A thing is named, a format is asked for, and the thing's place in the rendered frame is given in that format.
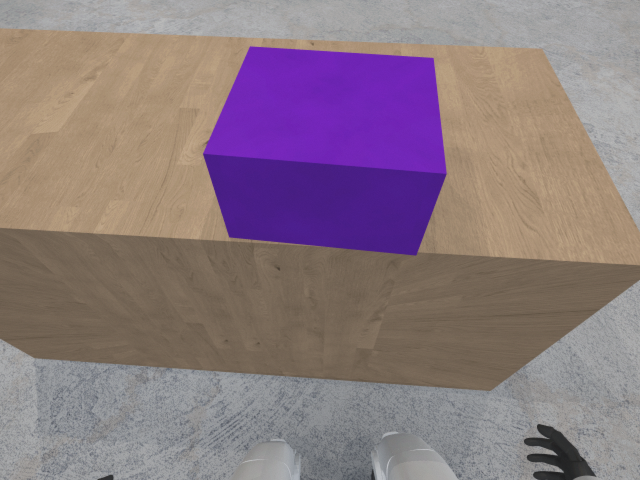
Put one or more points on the carton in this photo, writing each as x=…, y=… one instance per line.
x=331, y=149

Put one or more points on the right robot thigh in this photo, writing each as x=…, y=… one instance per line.
x=405, y=456

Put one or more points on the pedestal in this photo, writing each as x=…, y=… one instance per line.
x=113, y=247

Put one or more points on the robot thigh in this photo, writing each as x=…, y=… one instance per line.
x=269, y=460
x=405, y=456

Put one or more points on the robot right hand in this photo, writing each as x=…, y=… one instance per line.
x=568, y=459

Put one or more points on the left robot thigh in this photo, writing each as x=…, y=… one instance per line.
x=269, y=460

